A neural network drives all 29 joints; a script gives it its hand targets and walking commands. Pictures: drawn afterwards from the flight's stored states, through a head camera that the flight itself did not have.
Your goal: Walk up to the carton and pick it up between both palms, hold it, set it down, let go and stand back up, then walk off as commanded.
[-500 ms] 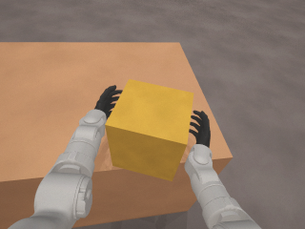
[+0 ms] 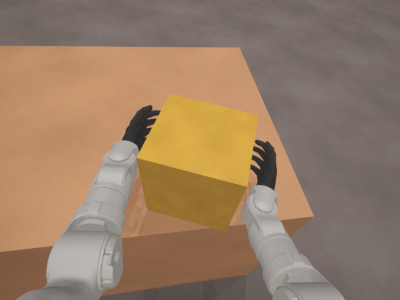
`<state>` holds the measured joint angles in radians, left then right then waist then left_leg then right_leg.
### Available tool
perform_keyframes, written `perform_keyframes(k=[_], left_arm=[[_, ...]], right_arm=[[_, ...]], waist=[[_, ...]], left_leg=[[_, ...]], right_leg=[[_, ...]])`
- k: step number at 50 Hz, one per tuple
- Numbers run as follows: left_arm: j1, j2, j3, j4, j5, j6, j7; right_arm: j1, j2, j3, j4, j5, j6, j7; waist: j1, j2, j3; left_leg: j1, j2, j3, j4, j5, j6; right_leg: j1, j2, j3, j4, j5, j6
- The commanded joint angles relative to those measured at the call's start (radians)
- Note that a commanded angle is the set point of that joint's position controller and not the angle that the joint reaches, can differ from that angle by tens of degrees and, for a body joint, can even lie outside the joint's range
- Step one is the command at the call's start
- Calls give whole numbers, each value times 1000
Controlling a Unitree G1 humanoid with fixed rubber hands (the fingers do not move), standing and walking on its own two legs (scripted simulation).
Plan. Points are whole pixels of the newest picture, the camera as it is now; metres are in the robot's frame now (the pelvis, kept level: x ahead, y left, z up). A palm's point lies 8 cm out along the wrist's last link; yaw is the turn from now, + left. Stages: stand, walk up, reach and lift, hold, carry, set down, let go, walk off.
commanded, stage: reach and lift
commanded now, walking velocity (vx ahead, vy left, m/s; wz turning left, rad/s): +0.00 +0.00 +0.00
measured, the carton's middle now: (198, 165) +0.40 -0.02 +0.02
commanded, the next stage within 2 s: none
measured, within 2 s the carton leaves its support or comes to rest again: leaves its support in 0.78 s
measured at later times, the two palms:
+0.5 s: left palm (137, 143) +0.43 +0.11 +0.07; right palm (268, 190) +0.32 -0.15 +0.04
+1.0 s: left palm (143, 136) +0.43 +0.10 +0.09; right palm (275, 189) +0.32 -0.16 +0.05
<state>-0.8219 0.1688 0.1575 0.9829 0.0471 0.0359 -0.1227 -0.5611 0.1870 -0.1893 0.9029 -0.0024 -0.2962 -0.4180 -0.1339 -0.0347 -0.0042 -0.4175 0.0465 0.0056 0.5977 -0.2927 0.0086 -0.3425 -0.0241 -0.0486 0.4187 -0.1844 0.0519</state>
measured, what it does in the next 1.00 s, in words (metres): stands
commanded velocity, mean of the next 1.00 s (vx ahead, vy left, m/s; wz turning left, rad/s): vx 0.00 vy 0.00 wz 0.00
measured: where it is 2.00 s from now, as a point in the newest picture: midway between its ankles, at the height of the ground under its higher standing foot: outside the picture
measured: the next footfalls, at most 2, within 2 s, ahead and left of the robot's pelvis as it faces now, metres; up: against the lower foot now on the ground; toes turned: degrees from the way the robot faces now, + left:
none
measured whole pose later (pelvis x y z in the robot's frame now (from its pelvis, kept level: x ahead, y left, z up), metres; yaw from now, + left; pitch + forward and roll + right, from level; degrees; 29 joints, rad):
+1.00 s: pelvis -0.01 -0.01 +0.01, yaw +0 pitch +8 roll -3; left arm -0.82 0.13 0.20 0.96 0.20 -0.07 -0.14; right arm -0.54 0.19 -0.19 0.99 -0.05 -0.52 -0.45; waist -0.13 -0.03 -0.04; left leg -0.42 0.05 0.01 0.49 -0.21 0.01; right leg -0.34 -0.02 -0.04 0.31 -0.10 0.05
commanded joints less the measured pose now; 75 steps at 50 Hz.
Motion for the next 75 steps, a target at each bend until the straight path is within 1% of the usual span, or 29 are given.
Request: perform_keyframes(k=[1, 3, 4, 6, 8, 11, 17, 18, 21, 26, 30, 37, 40, 43, 44, 45, 46, 51, 53, 58, 60, 63, 68, 70, 72, 73, 75], left_arm=[[-371, -459, -118, -186, 225, -50, -105], [-364, -559, -148, -177, 240, -54, -129], [-355, -583, -153, -171, 247, -57, -136], [-342, -605, -154, -157, 256, -61, -143], [-336, -620, -149, -132, 269, -66, -148], [-324, -617, -119, -96, 293, -66, -149], [-347, -601, -82, -44, 325, -75, -137], [-350, -594, -73, -39, 329, -76, -133], [-369, -598, -66, -33, 334, -87, -121], [-396, -602, -70, -49, 329, -113, -98], [-413, -624, -86, -69, 319, -135, -83], [-439, -651, -124, -106, 291, -167, -64], [-459, -651, -134, -120, 278, -176, -56], [-467, -623, -140, -143, 259, -181, -38], [-471, -615, -140, -148, 253, -182, -32], [-472, -602, -142, -159, 244, -181, -24], [-476, -597, -142, -164, 239, -180, -20], [-461, -558, -117, -170, 224, -149, 9], [-445, -544, -97, -164, 228, -128, 23], [-418, -511, -67, -184, 234, -76, 57], [-414, -502, -69, -225, 226, -57, 73], [-426, -505, -108, -284, 194, -33, 89], [-447, -517, -188, -409, 137, 2, 98], [-420, -529, -213, -447, 125, 30, 95], [-357, -541, -226, -475, 123, 74, 91], [-334, -548, -236, -506, 119, 99, 89], [-279, -556, -239, -563, 120, 153, 84]], right_arm=[[-374, 446, 222, -113, -152, -126, 58], [-383, 523, 267, -113, -158, -140, 80], [-377, 533, 280, -110, -164, -147, 87], [-371, 533, 295, -108, -171, -157, 94], [-373, 528, 299, -93, -181, -163, 101], [-356, 505, 275, -50, -206, -165, 105], [-372, 480, 215, -15, -242, -177, 105], [-373, 476, 206, -10, -249, -178, 104], [-393, 476, 183, -5, -259, -190, 101], [-422, 475, 174, -14, -263, -223, 91], [-453, 479, 192, -22, -253, -254, 84], [-514, 471, 225, -69, -230, -298, 77], [-554, 457, 235, -96, -224, -309, 76], [-581, 416, 234, -119, -212, -315, 68], [-594, 406, 237, -130, -205, -315, 67], [-596, 392, 236, -136, -201, -314, 63], [-607, 385, 240, -150, -196, -312, 63], [-630, 327, 250, -165, -174, -283, 65], [-646, 304, 250, -167, -161, -264, 68], [-693, 239, 256, -184, -116, -211, 80], [-711, 214, 272, -212, -85, -188, 87], [-739, 192, 310, -270, -40, -157, 98], [-751, 187, 400, -371, 26, -97, 115], [-734, 182, 440, -396, 54, -60, 125], [-713, 167, 485, -418, 88, -15, 135], [-702, 160, 511, -436, 110, 8, 139], [-679, 144, 559, -480, 155, 55, 149]], waist=[[-56, 157, -539], [-49, 156, -547], [-51, 152, -549], [-43, 148, -564], [-36, 146, -552], [-27, 138, -510], [-15, 134, -488], [-8, 134, -483], [-8, 133, -493], [0, 136, -542], [5, 138, -582], [12, 143, -656], [16, 143, -676], [18, 145, -694], [24, 145, -696], [22, 144, -703], [28, 144, -701], [57, 140, -662], [75, 139, -637], [112, 143, -601], [127, 148, -623], [137, 155, -674], [139, 158, -753], [139, 152, -753], [145, 150, -735], [147, 151, -729], [160, 154, -708]], left_leg=[[413, -23, 26, -41, 638, -72], [426, -26, 27, -41, 665, -77], [429, -26, 26, -42, 672, -79], [430, -28, 27, -43, 673, -81], [426, -31, 30, -57, 641, -80], [413, -32, 38, -87, 571, -77], [384, -31, 52, -136, 438, -75], [375, -31, 54, -143, 415, -73], [367, -28, 56, -159, 384, -72], [374, -27, 54, -162, 392, -72], [391, -27, 51, -152, 445, -76], [412, -26, 43, -134, 526, -81], [405, -26, 43, -138, 520, -78], [396, -24, 44, -144, 509, -75], [389, -25, 44, -149, 494, -71], [385, -23, 42, -151, 488, -69], [379, -23, 44, -156, 474, -65], [364, -11, 46, -177, 428, -52], [362, -3, 47, -189, 415, -47], [385, 12, 48, -199, 444, -46], [405, 16, 46, -195, 471, -48], [438, 15, 46, -179, 517, -52], [502, 11, 41, -146, 602, -58], [529, 11, 36, -144, 637, -58], [564, 13, 27, -141, 687, -60], [585, 15, 23, -137, 718, -63], [626, 14, 19, -132, 771, -69]], right_leg=[[131, 90, -66, -68, 446, -18], [126, 98, -66, -81, 454, -18], [124, 100, -68, -89, 457, -18], [129, 103, -65, -99, 462, -21], [125, 102, -66, -113, 439, -23], [131, 101, -66, -131, 394, -26], [130, 96, -75, -154, 306, -29], [129, 95, -74, -155, 292, -29], [120, 94, -79, -161, 267, -29], [110, 97, -78, -163, 283, -31], [104, 101, -77, -166, 325, -35], [94, 110, -71, -172, 389, -39], [91, 110, -69, -178, 387, -40], [90, 111, -63, -180, 381, -42], [90, 108, -59, -181, 373, -42], [89, 108, -57, -181, 372, -42], [91, 106, -53, -182, 364, -43], [94, 98, -42, -185, 306, -46], [99, 95, -35, -189, 278, -47], [107, 92, -24, -194, 240, -49], [111, 92, -23, -188, 247, -49], [109, 92, -22, -180, 266, -47], [128, 87, -19, -161, 333, -41], [150, 82, -15, -159, 359, -40], [168, 78, -11, -159, 375, -40], [179, 78, -9, -156, 384, -41], [210, 78, -4, -155, 399, -43]])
